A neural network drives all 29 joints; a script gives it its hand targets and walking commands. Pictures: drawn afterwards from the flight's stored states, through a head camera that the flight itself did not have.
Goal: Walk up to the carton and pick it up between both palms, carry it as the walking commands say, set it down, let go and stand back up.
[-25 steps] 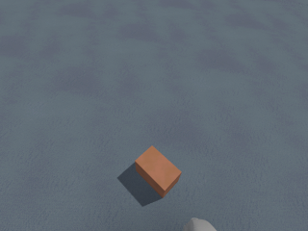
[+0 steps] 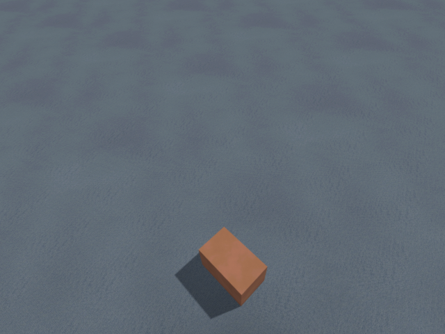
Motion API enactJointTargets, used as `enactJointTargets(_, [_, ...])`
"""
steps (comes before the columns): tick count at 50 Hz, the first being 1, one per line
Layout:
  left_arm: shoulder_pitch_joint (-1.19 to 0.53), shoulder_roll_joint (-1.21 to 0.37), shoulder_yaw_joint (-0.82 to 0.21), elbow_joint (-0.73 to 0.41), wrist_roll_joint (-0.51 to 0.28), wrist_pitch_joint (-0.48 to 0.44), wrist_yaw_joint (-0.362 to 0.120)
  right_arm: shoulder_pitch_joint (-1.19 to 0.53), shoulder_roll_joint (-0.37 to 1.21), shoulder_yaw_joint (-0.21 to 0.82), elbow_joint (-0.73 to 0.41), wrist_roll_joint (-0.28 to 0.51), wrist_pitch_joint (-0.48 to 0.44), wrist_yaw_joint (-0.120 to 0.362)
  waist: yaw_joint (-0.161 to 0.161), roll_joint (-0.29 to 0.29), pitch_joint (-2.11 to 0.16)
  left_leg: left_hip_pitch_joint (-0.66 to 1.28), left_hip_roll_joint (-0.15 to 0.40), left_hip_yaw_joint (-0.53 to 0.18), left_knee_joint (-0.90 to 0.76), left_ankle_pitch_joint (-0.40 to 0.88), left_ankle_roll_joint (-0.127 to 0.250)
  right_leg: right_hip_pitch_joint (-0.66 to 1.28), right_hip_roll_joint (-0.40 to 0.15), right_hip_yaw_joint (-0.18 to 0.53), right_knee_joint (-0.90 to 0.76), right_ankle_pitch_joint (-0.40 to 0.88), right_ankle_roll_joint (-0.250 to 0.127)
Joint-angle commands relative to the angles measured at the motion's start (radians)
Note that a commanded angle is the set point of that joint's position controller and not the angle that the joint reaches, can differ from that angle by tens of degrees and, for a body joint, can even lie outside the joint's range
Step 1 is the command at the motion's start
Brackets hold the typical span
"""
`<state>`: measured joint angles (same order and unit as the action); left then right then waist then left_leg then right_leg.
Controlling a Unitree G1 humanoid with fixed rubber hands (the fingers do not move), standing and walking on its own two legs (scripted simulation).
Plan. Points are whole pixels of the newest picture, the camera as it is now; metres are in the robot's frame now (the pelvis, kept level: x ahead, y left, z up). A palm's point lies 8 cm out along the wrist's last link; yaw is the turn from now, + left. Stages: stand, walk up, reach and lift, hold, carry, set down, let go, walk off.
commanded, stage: walk up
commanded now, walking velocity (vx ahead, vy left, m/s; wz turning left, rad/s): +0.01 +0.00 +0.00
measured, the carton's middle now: (232, 265) +0.48 +0.02 -0.70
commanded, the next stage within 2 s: none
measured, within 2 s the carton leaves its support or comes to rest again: neither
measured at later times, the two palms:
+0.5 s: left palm out of the picture +0.00 +0.23 -0.15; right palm out of the picture +0.00 -0.20 -0.15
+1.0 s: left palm out of the picture +0.01 +0.27 -0.17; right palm out of the picture +0.07 -0.26 -0.14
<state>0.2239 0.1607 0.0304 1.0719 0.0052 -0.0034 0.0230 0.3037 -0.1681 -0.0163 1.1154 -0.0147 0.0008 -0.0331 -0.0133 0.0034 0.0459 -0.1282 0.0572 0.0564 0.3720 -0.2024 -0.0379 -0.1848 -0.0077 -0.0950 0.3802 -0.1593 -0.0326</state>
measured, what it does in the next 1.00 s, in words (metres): stands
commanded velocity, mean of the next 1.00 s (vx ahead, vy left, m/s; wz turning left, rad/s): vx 0.01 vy -0.03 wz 0.16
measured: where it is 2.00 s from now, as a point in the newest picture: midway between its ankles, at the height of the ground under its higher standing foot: outside the picture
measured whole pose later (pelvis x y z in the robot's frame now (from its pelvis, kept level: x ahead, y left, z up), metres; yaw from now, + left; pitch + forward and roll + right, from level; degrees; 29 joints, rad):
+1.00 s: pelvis +0.01 +0.01 -0.02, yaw +11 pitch +1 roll -2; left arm 0.22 0.24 0.07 0.92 0.05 0.06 0.02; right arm 0.27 -0.22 -0.07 1.02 -0.03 0.03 -0.06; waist -0.01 -0.02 0.05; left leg -0.36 0.08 -0.01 0.67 -0.32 0.01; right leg -0.39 -0.05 -0.16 0.80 -0.46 0.01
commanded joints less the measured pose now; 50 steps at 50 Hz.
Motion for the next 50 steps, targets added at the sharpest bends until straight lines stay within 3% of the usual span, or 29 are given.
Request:
enactJointTargets(1, [0.039, 0.094, 0.016, -0.012, 0.0, -0.007, 0.003, 0.055, -0.065, -0.008, 0.001, 0.001, -0.009, -0.003, 0.005, 0.006, 0.018, -0.054, 0.055, -0.051, -0.073, 0.029, 0.03, 0.015, -0.117, 0.125, -0.105, -0.034, 0.003])
enactJointTargets(29, [0.111, 0.053, 0.001, 0.082, 0.001, -0.013, 0.014, 0.066, -0.047, -0.009, 0.03, 0.003, -0.018, -0.007, 0.015, 0.002, 0.029, -0.064, 0.061, -0.07, -0.091, 0.058, 0.035, 0.039, -0.109, 0.104, -0.087, 0.047, 0.014])
enactJointTargets(30, [0.065, 0.098, 0.013, 0.041, 0.0, -0.015, 0.026, 0.026, -0.073, -0.02, -0.001, 0.009, -0.015, -0.013, 0.008, 0.02, 0.042, -0.106, 0.11, -0.103, -0.068, 0.074, 0.034, -0.014, -0.126, 0.087, -0.024, 0.012, 0.028])
enactJointTargets(31, [0.033, 0.142, 0.035, -0.003, 0.009, -0.011, 0.042, 0.016, -0.123, -0.045, -0.025, -0.009, 0.0, -0.004, 0.007, 0.056, 0.023, -0.195, 0.127, -0.169, -0.018, 0.172, 0.065, 0.039, -0.107, -0.004, 0.074, -0.025, 0.041])
enactJointTargets(33, [0.088, 0.117, 0.036, -0.022, 0.018, 0.001, 0.05, 0.001, -0.144, -0.06, -0.066, -0.014, 0.012, -0.003, 0.005, 0.123, -0.02, -0.211, 0.176, -0.247, -0.007, 0.139, 0.098, -0.018, -0.08, -0.01, 0.158, -0.052, 0.045])
enactJointTargets(35, [0.084, 0.102, 0.04, -0.047, 0.021, 0.005, 0.048, 0.022, -0.138, -0.063, -0.082, -0.015, 0.019, -0.005, 0.016, 0.113, -0.023, -0.286, 0.166, -0.273, -0.006, 0.133, 0.091, 0.018, -0.084, 0.006, 0.159, -0.035, 0.036])
enactJointTargets(36, [0.105, 0.115, 0.044, -0.055, 0.023, 0.006, 0.047, 0.009, -0.134, -0.063, -0.098, -0.015, 0.023, -0.006, 0.03, 0.081, -0.028, -0.326, 0.136, -0.242, 0.039, 0.119, 0.072, 0.058, -0.108, 0.023, 0.134, -0.007, 0.022])
enactJointTargets(37, [0.136, 0.142, 0.052, -0.06, 0.025, 0.008, 0.047, -0.02, -0.113, -0.056, -0.121, -0.014, 0.025, -0.007, 0.057, 0.0, -0.042, -0.388, 0.071, -0.167, 0.145, 0.085, 0.044, 0.105, -0.172, 0.076, 0.064, 0.012, -0.014])
enactJointTargets(38, [0.165, 0.181, 0.06, -0.066, 0.028, 0.01, 0.049, -0.035, -0.077, -0.048, -0.141, -0.011, 0.026, -0.009, 0.079, -0.145, -0.071, -0.405, -0.02, -0.045, 0.36, -0.001, 0.017, 0.105, -0.305, 0.172, -0.036, 0.04, -0.08])
enactJointTargets(39, [0.148, 0.194, 0.061, -0.081, 0.028, 0.011, 0.05, -0.035, -0.058, -0.05, -0.157, -0.007, 0.033, -0.012, 0.073, -0.241, -0.074, -0.429, -0.023, -0.046, 0.586, -0.371, 0.012, 0.027, -0.432, 0.272, -0.109, 0.103, -0.148])
enactJointTargets(40, [0.116, 0.185, 0.059, -0.096, 0.028, 0.011, 0.048, -0.018, -0.047, -0.048, -0.158, -0.002, 0.041, -0.012, 0.052, -0.169, -0.06, -0.411, 0.006, -0.076, 0.678, -0.423, 0.016, -0.034, -0.452, 0.275, -0.115, 0.105, -0.164])
enactJointTargets(41, [0.071, 0.169, 0.055, -0.109, 0.028, 0.011, 0.05, 0.005, -0.048, -0.048, -0.148, -0.001, 0.047, -0.007, 0.03, -0.128, -0.044, -0.39, 0.019, -0.081, 0.726, -0.386, 0.018, -0.066, -0.432, 0.237, -0.124, 0.085, -0.162])
enactJointTargets(43, [0.007, 0.144, 0.045, -0.136, 0.031, 0.008, 0.045, 0.044, -0.061, -0.048, -0.131, 0.001, 0.059, 0.006, -0.005, -0.121, -0.021, -0.323, 0.027, -0.075, 0.66, -0.293, 0.005, -0.114, -0.355, 0.125, -0.117, 0.085, -0.13])
enactJointTargets(44, [-0.027, 0.129, 0.046, -0.144, 0.038, 0.028, 0.031, 0.086, -0.069, -0.058, -0.116, -0.006, 0.056, 0.002, -0.022, -0.19, 0.019, -0.269, 0.04, -0.054, 0.505, -0.289, 0.014, -0.142, -0.246, -0.015, -0.084, -0.021, -0.088])
enactJointTargets(45, [-0.08, 0.171, 0.069, -0.173, 0.06, 0.059, -0.002, 0.156, -0.126, -0.08, -0.085, -0.005, 0.058, -0.022, -0.029, -0.256, 0.074, -0.214, 0.063, -0.023, 0.292, -0.236, 0.024, -0.137, -0.167, -0.132, 0.001, -0.048, -0.053])
enactJointTargets(46, [-0.072, 0.191, 0.073, -0.197, 0.069, 0.074, -0.015, 0.197, -0.163, -0.086, -0.062, -0.003, 0.053, -0.031, -0.054, -0.156, 0.039, -0.09, 0.03, -0.004, 0.127, -0.097, 0.026, -0.178, -0.132, -0.165, 0.105, -0.057, -0.032])
enactJointTargets(47, [-0.03, 0.156, 0.053, -0.214, 0.071, 0.069, -0.014, 0.208, -0.212, -0.095, -0.047, -0.002, 0.041, -0.036, -0.072, 0.048, 0.026, 0.046, 0.017, -0.178, 0.074, -0.057, 0.05, -0.309, -0.098, -0.144, 0.245, -0.107, -0.011])
enactJointTargets(48, [-0.033, 0.077, 0.022, -0.231, 0.045, 0.045, -0.01, 0.198, -0.236, -0.076, -0.055, -0.013, 0.026, -0.027, -0.102, 0.343, -0.035, 0.066, 0.26, -0.362, -0.051, 0.057, 0.096, -0.419, -0.061, -0.081, 0.399, -0.367, 0.014])
enactJointTargets(49, [-0.014, 0.089, 0.049, -0.252, 0.041, 0.058, -0.007, 0.221, -0.286, -0.096, -0.086, -0.018, 0.025, -0.046, -0.081, 0.351, -0.037, -0.086, 0.48, -0.646, -0.162, 0.14, 0.22, -0.428, -0.023, 0.046, 0.604, -0.467, 0.065])
enactJointTargets(50, [-0.027, 0.137, 0.063, -0.25, 0.034, 0.068, -0.006, 0.199, -0.266, -0.087, -0.069, -0.02, 0.021, -0.052, -0.055, 0.228, -0.02, -0.137, 0.414, -0.667, -0.136, 0.185, 0.264, -0.391, -0.046, 0.12, 0.697, -0.407, 0.089])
